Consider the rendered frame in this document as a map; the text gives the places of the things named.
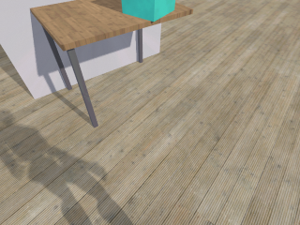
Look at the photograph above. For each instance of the carton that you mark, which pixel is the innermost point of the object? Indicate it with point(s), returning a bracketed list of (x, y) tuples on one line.
[(150, 10)]

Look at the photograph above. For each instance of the table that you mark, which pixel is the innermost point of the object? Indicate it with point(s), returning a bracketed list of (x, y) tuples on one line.
[(76, 23)]

